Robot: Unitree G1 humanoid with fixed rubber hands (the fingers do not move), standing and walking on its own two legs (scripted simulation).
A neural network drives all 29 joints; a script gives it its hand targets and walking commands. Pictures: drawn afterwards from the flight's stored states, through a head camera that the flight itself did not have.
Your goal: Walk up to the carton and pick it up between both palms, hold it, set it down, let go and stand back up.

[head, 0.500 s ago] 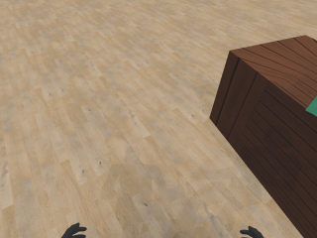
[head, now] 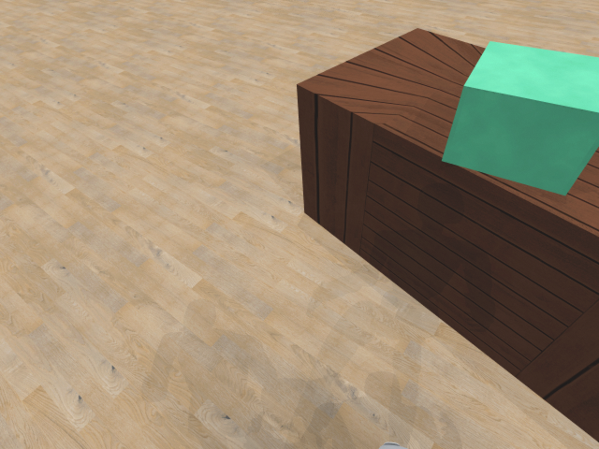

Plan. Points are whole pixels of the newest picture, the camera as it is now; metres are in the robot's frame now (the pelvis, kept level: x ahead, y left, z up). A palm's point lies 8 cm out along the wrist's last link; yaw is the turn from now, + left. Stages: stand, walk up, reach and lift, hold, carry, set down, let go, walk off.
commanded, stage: walk up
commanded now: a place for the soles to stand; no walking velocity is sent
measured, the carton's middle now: (525, 114) +0.84 -0.54 -0.02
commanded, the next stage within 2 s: none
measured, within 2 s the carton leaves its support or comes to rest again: neither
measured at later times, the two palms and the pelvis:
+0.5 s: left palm (161, 368) +0.29 +0.24 -0.11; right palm (522, 387) +0.24 -0.31 -0.09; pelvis +0.19 -0.02 -0.02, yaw -18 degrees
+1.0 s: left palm (292, 209) +0.61 +0.03 -0.08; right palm (537, 428) +0.19 -0.33 -0.13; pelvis +0.34 -0.10 -0.01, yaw -35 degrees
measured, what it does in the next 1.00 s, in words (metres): walks ahead, turning right: right foot, then left foot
